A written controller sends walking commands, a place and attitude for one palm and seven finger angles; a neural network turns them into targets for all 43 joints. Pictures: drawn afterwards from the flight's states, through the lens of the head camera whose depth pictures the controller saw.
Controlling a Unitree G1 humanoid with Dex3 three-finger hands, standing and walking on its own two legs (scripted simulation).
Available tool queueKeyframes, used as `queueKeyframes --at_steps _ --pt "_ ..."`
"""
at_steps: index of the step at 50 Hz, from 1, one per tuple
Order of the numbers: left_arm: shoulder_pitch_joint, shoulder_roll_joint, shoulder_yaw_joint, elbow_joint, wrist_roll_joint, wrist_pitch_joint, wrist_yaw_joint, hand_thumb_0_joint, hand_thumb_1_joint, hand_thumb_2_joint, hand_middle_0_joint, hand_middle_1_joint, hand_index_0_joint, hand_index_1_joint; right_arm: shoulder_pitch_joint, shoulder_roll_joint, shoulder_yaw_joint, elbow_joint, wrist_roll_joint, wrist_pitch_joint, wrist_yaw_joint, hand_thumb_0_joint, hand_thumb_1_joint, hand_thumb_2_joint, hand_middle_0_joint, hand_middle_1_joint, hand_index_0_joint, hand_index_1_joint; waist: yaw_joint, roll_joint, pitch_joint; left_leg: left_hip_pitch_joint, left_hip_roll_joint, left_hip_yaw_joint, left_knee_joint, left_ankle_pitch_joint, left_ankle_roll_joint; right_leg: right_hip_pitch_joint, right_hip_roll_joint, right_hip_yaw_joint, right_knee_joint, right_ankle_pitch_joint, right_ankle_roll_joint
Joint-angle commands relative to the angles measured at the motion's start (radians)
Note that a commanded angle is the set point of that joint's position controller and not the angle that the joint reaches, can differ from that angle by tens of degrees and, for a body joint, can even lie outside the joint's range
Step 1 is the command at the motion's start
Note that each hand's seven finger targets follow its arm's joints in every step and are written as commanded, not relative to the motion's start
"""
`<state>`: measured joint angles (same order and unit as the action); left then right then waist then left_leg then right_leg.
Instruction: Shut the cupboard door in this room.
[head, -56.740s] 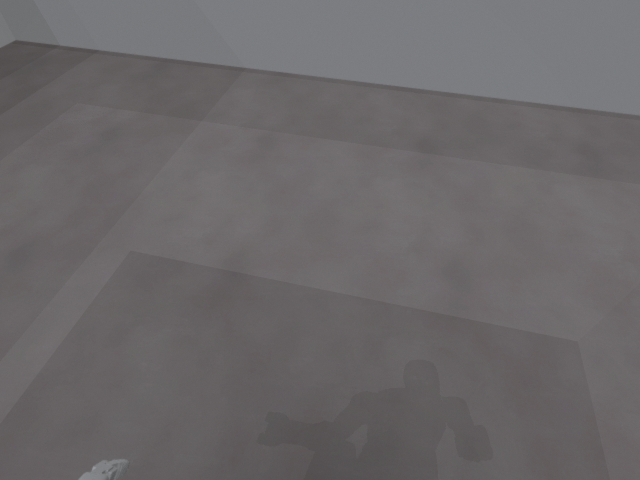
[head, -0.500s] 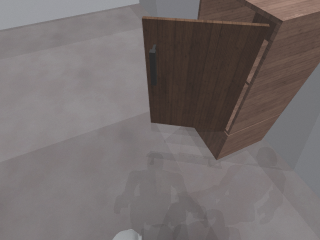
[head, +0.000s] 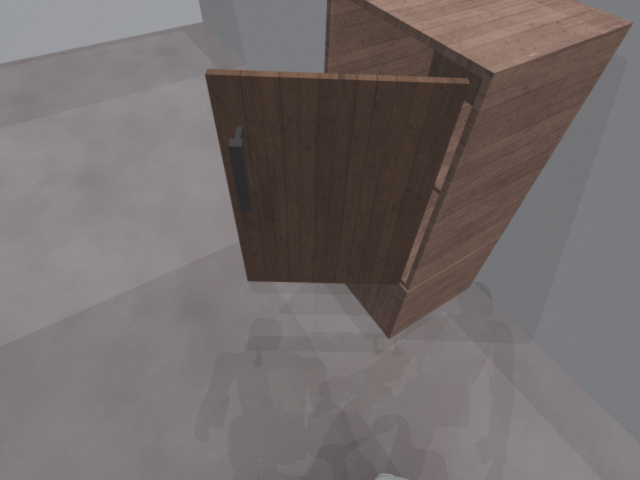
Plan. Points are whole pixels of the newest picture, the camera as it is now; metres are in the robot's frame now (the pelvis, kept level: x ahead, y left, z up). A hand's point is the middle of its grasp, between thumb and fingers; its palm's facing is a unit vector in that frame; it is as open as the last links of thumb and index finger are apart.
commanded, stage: take the last steps up to it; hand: left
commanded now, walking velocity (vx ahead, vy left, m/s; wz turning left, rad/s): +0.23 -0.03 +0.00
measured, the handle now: (242, 170) +0.63 +0.15 -0.01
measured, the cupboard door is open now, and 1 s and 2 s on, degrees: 57 57 57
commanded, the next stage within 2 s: come to a stop and stand still in 0.26 s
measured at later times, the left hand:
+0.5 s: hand out of the picture +0.13 +0.14 -0.20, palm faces +0.08 -0.99 -0.13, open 7.3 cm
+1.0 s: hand (220, 436) +0.22 +0.15 -0.19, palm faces +0.05 -0.97 -0.22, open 7.4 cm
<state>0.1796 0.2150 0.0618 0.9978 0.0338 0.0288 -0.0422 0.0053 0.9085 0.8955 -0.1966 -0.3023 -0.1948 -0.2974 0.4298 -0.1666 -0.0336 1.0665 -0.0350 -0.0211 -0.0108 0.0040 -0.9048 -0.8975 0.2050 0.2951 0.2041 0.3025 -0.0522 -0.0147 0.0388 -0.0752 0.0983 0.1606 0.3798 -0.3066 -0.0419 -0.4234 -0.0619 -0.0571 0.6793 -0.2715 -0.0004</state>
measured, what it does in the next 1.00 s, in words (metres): walks ahead: right foot, then left foot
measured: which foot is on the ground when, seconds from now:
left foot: down 0.00-0.06, up 0.08-0.38, down 0.40-1.00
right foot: up 0.00-0.04, down 0.06-1.00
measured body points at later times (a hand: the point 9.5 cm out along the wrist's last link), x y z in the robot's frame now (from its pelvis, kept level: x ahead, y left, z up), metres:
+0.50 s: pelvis +0.15 -0.02 -0.01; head +0.17 +0.01 +0.44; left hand +0.13 +0.19 -0.18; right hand +0.23 -0.25 -0.15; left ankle +0.18 +0.07 -0.74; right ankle +0.08 -0.14 -0.73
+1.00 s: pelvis +0.17 -0.04 -0.01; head +0.20 -0.02 +0.44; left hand +0.21 +0.21 -0.17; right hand +0.22 -0.29 -0.15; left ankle +0.16 +0.07 -0.74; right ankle +0.13 -0.16 -0.74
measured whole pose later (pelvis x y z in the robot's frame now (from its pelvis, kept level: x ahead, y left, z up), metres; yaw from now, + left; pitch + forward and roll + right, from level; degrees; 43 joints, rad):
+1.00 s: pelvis +0.17 -0.04 -0.01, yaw +1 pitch -1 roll +0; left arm 0.18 0.20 0.04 1.02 0.02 0.04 0.04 0.00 0.90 0.89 -0.20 -0.30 -0.20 -0.30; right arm 0.18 -0.21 -0.04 1.04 -0.01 0.04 -0.03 0.00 -0.91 -0.90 0.20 0.29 0.20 0.30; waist 0.01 -0.04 0.09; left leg -0.24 0.01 0.06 0.56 -0.31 0.01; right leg -0.20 -0.03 -0.02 0.59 -0.36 0.00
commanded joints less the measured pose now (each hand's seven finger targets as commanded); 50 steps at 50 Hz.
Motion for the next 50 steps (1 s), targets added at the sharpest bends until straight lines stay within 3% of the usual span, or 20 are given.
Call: queueKeyframes --at_steps 1,2,3,4,7,10,14,17,18,19,20,21,25,32,36,41,43,45,47,50 --pt "0.157 0.084 0.020 0.009 -0.006 -0.054 0.009 0.000 0.900 0.900 -0.200 -0.300 -0.200 -0.300 -0.019 -0.153 -0.032 -0.035 0.013 -0.014 -0.005 0.000 -0.900 -0.900 0.200 0.300 0.200 0.300 0.116 0.039 -0.040 -0.208 0.103 -0.051 0.125 0.109 0.094 0.402 0.028 -0.008 -0.255 0.055 -0.039" --pt "0.281 0.172 0.039 0.052 -0.002 -0.071 0.023 0.000 0.900 0.900 -0.200 -0.300 -0.200 -0.300 -0.015 -0.092 -0.019 -0.052 0.026 -0.022 0.004 0.000 -0.900 -0.900 0.200 0.300 0.200 0.300 0.158 -0.175 -0.109 -0.417 -0.001 0.032 0.367 -0.028 0.050 0.608 -0.182 0.266 -0.336 -0.047 -0.121" --pt "0.339 0.224 0.047 0.065 -0.013 -0.068 0.035 0.000 0.900 0.900 -0.200 -0.300 -0.200 -0.300 -0.063 -0.076 -0.011 -0.095 0.026 -0.017 0.005 0.000 -0.900 -0.900 0.200 0.300 0.200 0.300 0.174 -0.261 -0.084 -0.520 -0.063 -0.016 0.594 -0.338 0.047 0.578 -0.331 0.470 -0.463 -0.022 -0.195" --pt "0.289 0.197 0.046 0.065 -0.015 -0.072 0.045 0.000 0.900 0.900 -0.200 -0.300 -0.200 -0.300 -0.096 -0.089 -0.022 -0.087 0.022 -0.012 -0.002 0.000 -0.900 -0.900 0.200 0.300 0.200 0.300 0.153 -0.277 -0.057 -0.572 -0.032 -0.111 0.721 -0.282 0.054 0.515 -0.324 0.477 -0.479 0.049 -0.215" --pt "0.113 0.067 0.009 0.023 -0.016 -0.073 0.056 0.000 0.900 0.900 -0.200 -0.300 -0.200 -0.300 -0.099 -0.067 -0.023 -0.053 0.015 -0.003 -0.001 0.000 -0.900 -0.900 0.200 0.300 0.200 0.300 0.062 -0.106 0.008 -0.496 0.026 -0.145 0.727 -0.106 0.036 0.311 -0.242 0.223 -0.466 0.165 -0.210" --pt "0.088 0.036 0.001 0.017 -0.008 -0.085 0.058 0.000 0.900 0.900 -0.200 -0.300 -0.200 -0.300 -0.050 -0.007 -0.011 -0.041 0.007 0.009 0.007 0.000 -0.900 -0.900 0.200 0.300 0.200 0.300 0.023 -0.095 -0.005 -0.389 0.008 -0.093 0.549 -0.049 0.020 0.229 -0.190 0.091 -0.456 0.297 -0.184" --pt "0.116 0.063 0.002 0.040 -0.009 -0.088 0.053 0.000 0.900 0.900 -0.200 -0.300 -0.200 -0.300 -0.105 -0.015 -0.004 -0.068 0.012 -0.002 0.013 0.000 -0.900 -0.900 0.200 0.300 0.200 0.300 0.038 -0.106 -0.012 -0.333 -0.026 -0.064 0.324 -0.001 0.028 0.269 -0.184 0.102 -0.434 0.291 -0.191" --pt "0.096 0.063 0.002 0.052 -0.018 -0.080 0.053 0.000 0.900 0.900 -0.200 -0.300 -0.200 -0.300 -0.071 -0.040 -0.003 -0.049 0.010 -0.015 0.009 0.000 -0.900 -0.900 0.200 0.300 0.200 0.300 0.003 -0.099 -0.003 -0.150 -0.050 -0.050 0.137 0.146 0.031 0.208 -0.144 0.077 -0.365 0.167 -0.143" --pt "0.114 0.037 -0.004 0.054 -0.015 -0.073 0.054 0.000 0.900 0.900 -0.200 -0.300 -0.200 -0.300 -0.035 -0.072 -0.008 -0.031 0.010 -0.026 0.009 0.000 -0.900 -0.900 0.200 0.300 0.200 0.300 -0.002 -0.009 -0.013 -0.032 -0.023 -0.107 0.096 0.250 0.040 0.128 -0.102 0.060 -0.269 0.106 -0.111" --pt "0.142 0.004 -0.012 0.052 -0.019 -0.068 0.059 0.000 0.900 0.900 -0.200 -0.300 -0.200 -0.300 0.006 -0.125 -0.010 -0.021 0.004 -0.033 0.000 0.000 -0.900 -0.900 0.200 0.300 0.200 0.300 -0.008 0.150 -0.030 0.040 0.096 -0.246 0.049 0.412 0.094 0.072 -0.019 0.009 -0.140 0.024 -0.066" --pt "0.165 -0.025 -0.022 0.045 -0.024 -0.061 0.064 0.000 0.900 0.900 -0.200 -0.300 -0.200 -0.300 0.013 -0.172 -0.013 -0.025 0.001 -0.024 -0.013 0.000 -0.900 -0.900 0.200 0.300 0.200 0.300 0.005 0.221 -0.043 0.021 0.233 -0.386 0.007 0.536 0.173 0.070 0.034 -0.038 -0.062 -0.154 -0.029" --pt "0.162 -0.017 -0.029 0.052 -0.023 -0.046 0.070 0.000 0.900 0.900 -0.200 -0.300 -0.200 -0.300 -0.033 -0.162 -0.006 -0.031 0.004 -0.016 -0.028 0.000 -0.900 -0.900 0.200 0.300 0.200 0.300 0.015 0.253 -0.049 -0.023 0.260 -0.425 -0.056 0.585 0.208 0.088 0.040 -0.008 0.024 -0.276 -0.007" --pt "0.174 0.003 -0.032 0.083 -0.027 -0.019 0.073 0.000 0.900 0.900 -0.200 -0.300 -0.200 -0.300 -0.176 -0.139 0.007 -0.048 0.021 -0.002 -0.049 0.000 -0.900 -0.900 0.200 0.300 0.200 0.300 0.062 0.156 -0.068 -0.029 0.204 -0.277 -0.002 0.862 0.209 0.156 -0.006 0.052 -0.037 -0.174 0.013" --pt "0.155 0.062 -0.012 0.036 -0.007 -0.008 0.077 0.000 0.900 0.900 -0.200 -0.300 -0.200 -0.300 -0.242 -0.143 -0.036 -0.075 0.029 0.040 -0.037 0.000 -0.900 -0.900 0.200 0.300 0.200 0.300 0.057 0.025 -0.081 -0.090 0.071 -0.191 0.082 0.438 0.098 0.197 -0.037 0.117 -0.197 0.320 -0.030" --pt "0.139 0.102 -0.004 0.009 -0.008 -0.022 0.083 0.000 0.900 0.900 -0.200 -0.300 -0.200 -0.300 -0.221 -0.105 -0.034 -0.082 0.029 0.048 -0.026 0.000 -0.900 -0.900 0.200 0.300 0.200 0.300 0.050 -0.110 -0.126 -0.121 -0.022 -0.103 0.212 0.296 0.042 0.257 -0.152 0.208 -0.214 0.655 -0.102" --pt "0.110 0.123 -0.001 0.005 -0.006 -0.023 0.089 0.000 0.900 0.900 -0.200 -0.300 -0.200 -0.300 -0.251 -0.093 -0.026 -0.097 0.027 0.064 -0.019 0.000 -0.900 -0.900 0.200 0.300 0.200 0.300 0.064 -0.161 -0.044 -0.250 -0.071 -0.122 0.322 -0.100 0.014 0.302 -0.226 0.248 -0.239 0.850 -0.179" --pt "0.082 0.130 0.004 -0.001 -0.006 -0.021 0.091 0.000 0.900 0.900 -0.200 -0.300 -0.200 -0.300 -0.239 -0.094 -0.024 -0.088 0.029 0.064 -0.020 0.000 -0.900 -0.900 0.200 0.300 0.200 0.300 0.058 -0.157 -0.024 -0.237 -0.063 -0.135 0.267 -0.064 0.013 0.308 -0.220 0.236 -0.220 0.829 -0.178" --pt "0.065 0.137 0.008 -0.009 -0.013 -0.017 0.090 0.000 0.900 0.900 -0.200 -0.300 -0.200 -0.300 -0.209 -0.113 -0.021 -0.076 0.027 0.055 -0.019 0.000 -0.900 -0.900 0.200 0.300 0.200 0.300 0.052 -0.116 -0.042 -0.156 -0.039 -0.146 0.150 0.227 0.020 0.293 -0.168 0.189 -0.172 0.745 -0.127" --pt "0.077 0.111 0.004 -0.022 -0.019 -0.009 0.093 0.000 0.900 0.900 -0.200 -0.300 -0.200 -0.300 -0.183 -0.157 -0.025 -0.074 0.019 0.044 -0.023 0.000 -0.900 -0.900 0.200 0.300 0.200 0.300 0.059 0.017 -0.085 -0.038 0.057 -0.212 0.117 0.621 0.066 0.234 -0.071 0.115 -0.122 0.478 -0.059" --pt "0.044 0.067 -0.009 -0.028 -0.026 0.008 0.092 0.000 0.900 0.900 -0.200 -0.300 -0.200 -0.300 -0.181 -0.184 -0.023 -0.071 0.017 0.034 -0.035 0.000 -0.900 -0.900 0.200 0.300 0.200 0.300 0.060 0.188 -0.067 -0.082 0.179 -0.345 -0.004 0.816 0.192 0.217 0.036 0.052 0.027 -0.131 -0.004"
